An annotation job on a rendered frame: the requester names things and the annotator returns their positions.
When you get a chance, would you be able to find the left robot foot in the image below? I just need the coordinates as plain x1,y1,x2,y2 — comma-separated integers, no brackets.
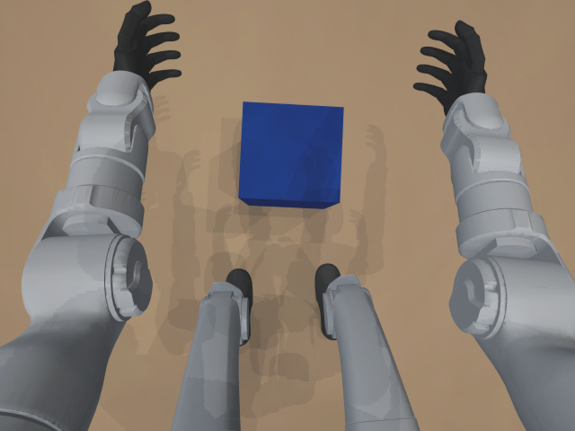
226,268,252,346

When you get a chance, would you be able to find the right robot forearm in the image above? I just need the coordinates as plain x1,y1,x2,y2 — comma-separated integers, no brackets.
440,92,575,282

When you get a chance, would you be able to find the robot right upper arm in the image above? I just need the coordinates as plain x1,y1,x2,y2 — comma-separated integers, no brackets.
449,254,575,431

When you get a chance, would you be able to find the robot left upper arm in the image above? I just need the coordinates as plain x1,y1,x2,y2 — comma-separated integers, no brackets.
0,233,153,431

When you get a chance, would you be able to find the left robot forearm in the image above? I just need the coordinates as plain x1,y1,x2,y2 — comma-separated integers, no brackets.
22,71,156,316

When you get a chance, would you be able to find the right robot hand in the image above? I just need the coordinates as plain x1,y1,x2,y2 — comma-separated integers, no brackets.
413,20,487,116

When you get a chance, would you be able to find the carton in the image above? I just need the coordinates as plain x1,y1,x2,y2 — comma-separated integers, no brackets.
238,101,344,209

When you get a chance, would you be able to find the left robot hand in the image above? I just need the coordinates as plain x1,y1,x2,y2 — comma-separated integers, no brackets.
113,0,181,92

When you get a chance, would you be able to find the robot left thigh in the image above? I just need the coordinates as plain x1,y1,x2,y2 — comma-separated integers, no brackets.
171,291,249,431

